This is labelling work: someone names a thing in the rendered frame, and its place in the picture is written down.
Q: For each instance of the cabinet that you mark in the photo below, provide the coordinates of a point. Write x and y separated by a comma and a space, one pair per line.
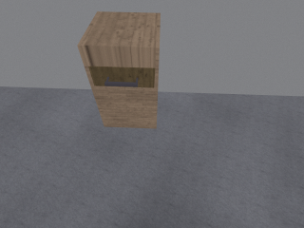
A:
124, 39

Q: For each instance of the drawer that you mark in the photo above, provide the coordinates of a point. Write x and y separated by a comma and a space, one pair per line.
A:
145, 75

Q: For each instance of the handle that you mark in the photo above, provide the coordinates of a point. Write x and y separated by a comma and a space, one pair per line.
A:
126, 84

